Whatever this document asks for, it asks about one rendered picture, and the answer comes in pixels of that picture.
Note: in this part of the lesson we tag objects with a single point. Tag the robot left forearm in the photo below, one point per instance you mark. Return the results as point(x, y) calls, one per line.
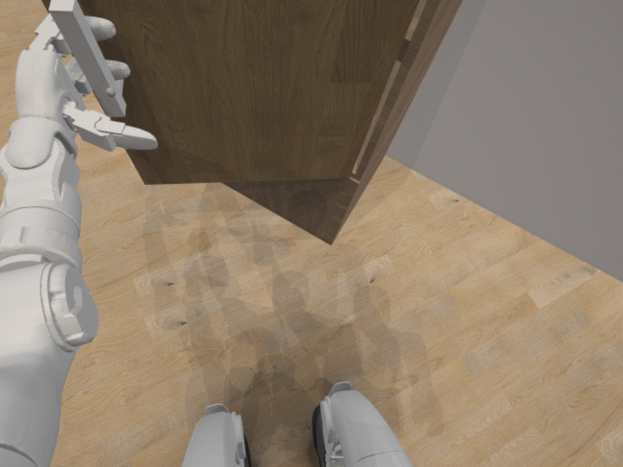
point(41, 211)

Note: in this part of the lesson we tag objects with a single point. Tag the cupboard door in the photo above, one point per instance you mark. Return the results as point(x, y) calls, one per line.
point(251, 90)

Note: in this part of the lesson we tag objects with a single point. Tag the robot left thigh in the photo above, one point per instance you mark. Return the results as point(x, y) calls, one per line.
point(217, 441)

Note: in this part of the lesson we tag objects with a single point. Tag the robot left upper arm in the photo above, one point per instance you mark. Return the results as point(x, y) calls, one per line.
point(46, 314)

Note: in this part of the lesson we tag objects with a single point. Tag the left robot hand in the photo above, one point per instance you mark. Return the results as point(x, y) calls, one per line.
point(44, 88)

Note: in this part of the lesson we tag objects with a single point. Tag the handle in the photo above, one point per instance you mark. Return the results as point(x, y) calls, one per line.
point(73, 26)

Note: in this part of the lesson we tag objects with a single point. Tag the right robot shin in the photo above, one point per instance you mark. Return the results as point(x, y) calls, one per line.
point(334, 456)

